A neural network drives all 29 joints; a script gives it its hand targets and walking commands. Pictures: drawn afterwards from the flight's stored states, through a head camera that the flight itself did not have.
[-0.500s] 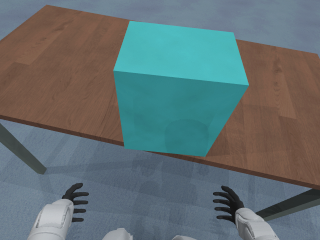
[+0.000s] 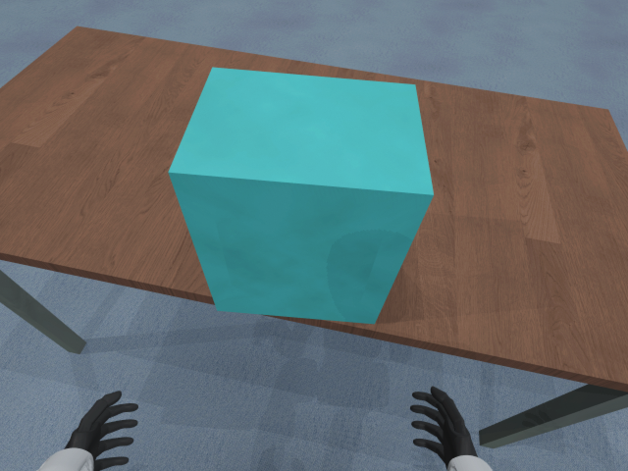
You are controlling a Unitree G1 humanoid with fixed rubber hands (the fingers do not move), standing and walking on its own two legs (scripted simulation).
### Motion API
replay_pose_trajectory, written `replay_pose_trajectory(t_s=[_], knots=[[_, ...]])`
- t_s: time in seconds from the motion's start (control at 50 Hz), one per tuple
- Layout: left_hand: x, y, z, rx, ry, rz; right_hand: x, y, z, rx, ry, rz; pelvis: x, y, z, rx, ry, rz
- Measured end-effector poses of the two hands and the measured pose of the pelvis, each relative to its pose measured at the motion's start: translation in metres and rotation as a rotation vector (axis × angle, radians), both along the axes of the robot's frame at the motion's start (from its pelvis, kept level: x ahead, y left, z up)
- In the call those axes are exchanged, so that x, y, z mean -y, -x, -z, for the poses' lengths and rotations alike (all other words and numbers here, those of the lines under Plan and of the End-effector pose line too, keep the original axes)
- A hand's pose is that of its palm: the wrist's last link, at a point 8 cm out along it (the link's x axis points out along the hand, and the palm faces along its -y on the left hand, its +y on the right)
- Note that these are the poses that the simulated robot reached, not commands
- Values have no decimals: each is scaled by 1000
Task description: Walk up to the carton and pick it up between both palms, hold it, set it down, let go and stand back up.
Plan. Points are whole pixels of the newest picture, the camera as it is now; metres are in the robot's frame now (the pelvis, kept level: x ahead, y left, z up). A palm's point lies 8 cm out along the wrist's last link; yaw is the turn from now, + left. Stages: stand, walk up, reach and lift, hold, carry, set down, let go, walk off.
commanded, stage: reach and lift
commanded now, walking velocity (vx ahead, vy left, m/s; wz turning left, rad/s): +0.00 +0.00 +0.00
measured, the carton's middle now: (303, 211) +0.42 +0.02 +0.08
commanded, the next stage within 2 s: none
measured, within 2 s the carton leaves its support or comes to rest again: neither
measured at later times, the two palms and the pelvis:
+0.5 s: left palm (70, 452) +0.15 +0.27 -0.04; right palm (467, 457) +0.16 -0.18 -0.03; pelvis +0.01 +0.02 +0.01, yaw +0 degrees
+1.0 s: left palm (71, 415) +0.18 +0.27 +0.00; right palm (479, 429) +0.18 -0.18 +0.01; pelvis +0.03 +0.04 +0.01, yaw -1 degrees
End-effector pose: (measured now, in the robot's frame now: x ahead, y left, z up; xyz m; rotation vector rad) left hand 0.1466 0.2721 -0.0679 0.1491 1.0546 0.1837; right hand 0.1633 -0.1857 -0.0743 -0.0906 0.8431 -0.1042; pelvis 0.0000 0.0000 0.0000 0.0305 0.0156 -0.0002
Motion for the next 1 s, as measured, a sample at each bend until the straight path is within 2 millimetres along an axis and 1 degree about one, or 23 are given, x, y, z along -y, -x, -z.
replay_pose_trajectory(t_s=[0.06,0.12,0.2,0.34,0.4,0.5,0.56,0.74,0.9,1.0], knots=[[0,6,-2,26,4,-16,9,8,-4,-3,15,12,0,-2,-3,8,1,3],[-2,11,-3,55,3,-26,14,12,-9,4,27,13,1,-4,-4,13,2,3],[-2,13,-5,107,11,-34,11,12,-19,40,18,16,1,-5,-6,15,3,4],[1,4,-16,212,29,-4,-4,8,-31,107,-11,27,-5,-5,-7,25,9,2],[2,1,-22,245,34,9,-7,7,-37,134,-10,32,-9,-6,-8,34,11,1],[0,-3,-31,300,39,14,-5,7,-43,159,-2,43,-18,-9,-10,44,17,4],[-2,-5,-34,328,47,13,-5,5,-50,187,8,39,-23,-11,-10,36,19,9],[1,-16,-48,426,66,41,-5,-1,-64,253,0,43,-35,-19,-11,32,26,13],[1,-26,-61,509,72,56,-5,-9,-77,318,4,39,-42,-27,-12,36,29,17],[6,-34,-70,557,79,62,-3,-15,-85,358,-7,47,-44,-30,-12,40,31,20]])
